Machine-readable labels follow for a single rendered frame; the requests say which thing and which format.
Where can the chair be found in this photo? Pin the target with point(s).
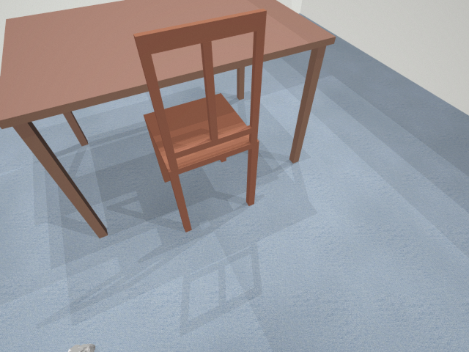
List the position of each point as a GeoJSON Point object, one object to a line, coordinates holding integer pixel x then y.
{"type": "Point", "coordinates": [206, 130]}

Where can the table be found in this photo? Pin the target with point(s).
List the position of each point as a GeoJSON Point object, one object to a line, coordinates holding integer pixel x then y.
{"type": "Point", "coordinates": [58, 62]}

